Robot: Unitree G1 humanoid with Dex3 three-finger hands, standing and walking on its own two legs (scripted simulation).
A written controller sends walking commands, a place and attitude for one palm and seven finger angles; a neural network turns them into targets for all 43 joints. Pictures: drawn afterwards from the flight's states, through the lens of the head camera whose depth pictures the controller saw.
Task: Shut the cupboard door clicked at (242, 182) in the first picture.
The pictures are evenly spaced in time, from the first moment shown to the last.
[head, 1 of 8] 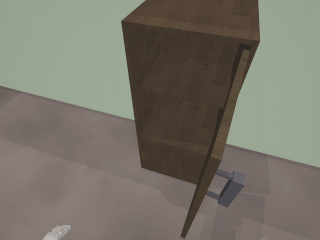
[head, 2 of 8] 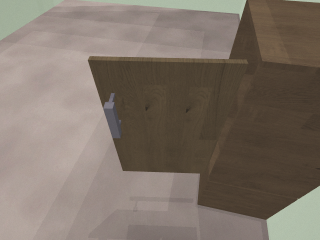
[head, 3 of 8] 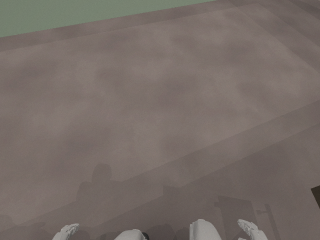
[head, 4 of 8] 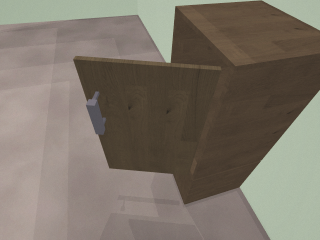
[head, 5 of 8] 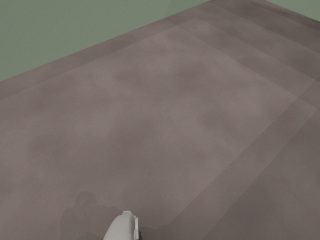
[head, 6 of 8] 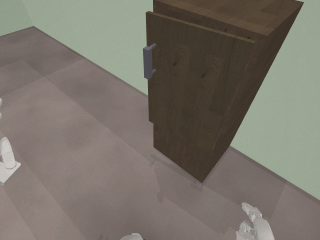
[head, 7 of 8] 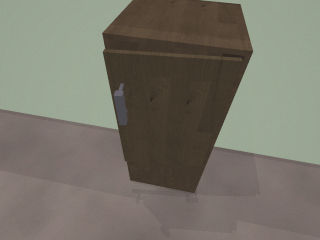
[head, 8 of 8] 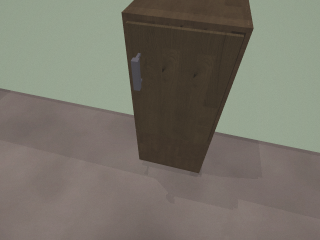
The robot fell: no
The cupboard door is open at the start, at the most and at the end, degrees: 84 101 1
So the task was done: yes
